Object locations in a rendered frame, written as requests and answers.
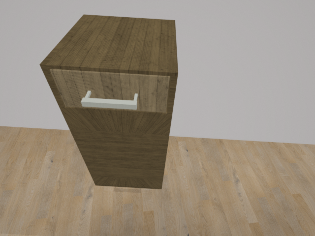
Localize cabinet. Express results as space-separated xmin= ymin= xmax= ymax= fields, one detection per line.
xmin=40 ymin=15 xmax=178 ymax=189

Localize drawer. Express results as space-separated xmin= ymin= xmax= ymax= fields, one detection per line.
xmin=50 ymin=69 xmax=170 ymax=113

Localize handle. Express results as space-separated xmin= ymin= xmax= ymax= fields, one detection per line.
xmin=81 ymin=91 xmax=138 ymax=110

